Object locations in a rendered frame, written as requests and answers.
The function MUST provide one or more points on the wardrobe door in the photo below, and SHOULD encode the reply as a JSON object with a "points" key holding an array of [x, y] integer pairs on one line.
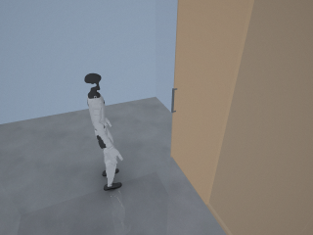
{"points": [[263, 183], [211, 36]]}

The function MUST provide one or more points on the humanoid robot head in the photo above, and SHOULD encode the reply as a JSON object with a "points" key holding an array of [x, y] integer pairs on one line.
{"points": [[93, 78]]}

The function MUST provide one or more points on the robot right upper arm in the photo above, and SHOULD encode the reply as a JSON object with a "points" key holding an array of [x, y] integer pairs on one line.
{"points": [[97, 112]]}

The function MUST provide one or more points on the right robot forearm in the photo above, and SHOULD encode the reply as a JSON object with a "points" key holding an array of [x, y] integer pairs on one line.
{"points": [[103, 134]]}

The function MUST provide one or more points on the left robot foot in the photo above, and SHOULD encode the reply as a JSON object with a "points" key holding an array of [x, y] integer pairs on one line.
{"points": [[105, 172]]}

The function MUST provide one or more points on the right robot hand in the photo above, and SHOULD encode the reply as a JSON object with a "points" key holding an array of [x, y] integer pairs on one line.
{"points": [[114, 153]]}

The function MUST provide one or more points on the handle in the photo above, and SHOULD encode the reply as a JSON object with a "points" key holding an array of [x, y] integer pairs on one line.
{"points": [[172, 100], [305, 222]]}

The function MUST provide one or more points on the left robot hand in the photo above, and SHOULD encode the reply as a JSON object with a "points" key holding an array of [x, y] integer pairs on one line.
{"points": [[107, 121]]}

